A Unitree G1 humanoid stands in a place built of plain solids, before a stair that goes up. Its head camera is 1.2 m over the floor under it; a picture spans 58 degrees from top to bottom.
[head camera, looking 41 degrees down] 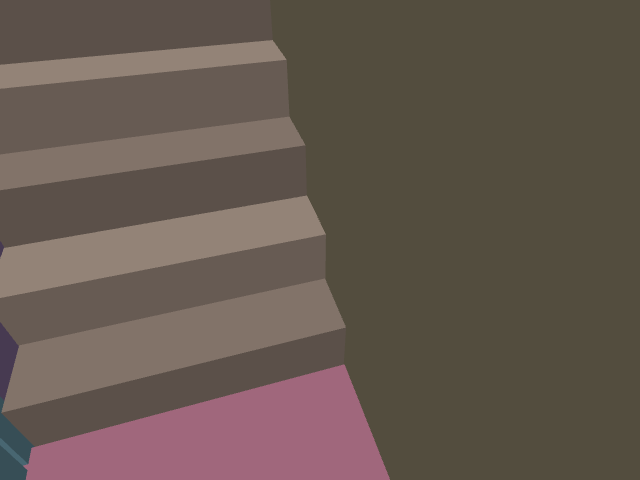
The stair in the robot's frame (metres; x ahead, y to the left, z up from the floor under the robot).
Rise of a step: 0.19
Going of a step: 0.21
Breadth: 0.90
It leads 17 degrees to the left of straight ahead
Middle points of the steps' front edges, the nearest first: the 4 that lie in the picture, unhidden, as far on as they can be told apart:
0.65 0.35 0.19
0.85 0.41 0.37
1.05 0.47 0.56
1.24 0.53 0.74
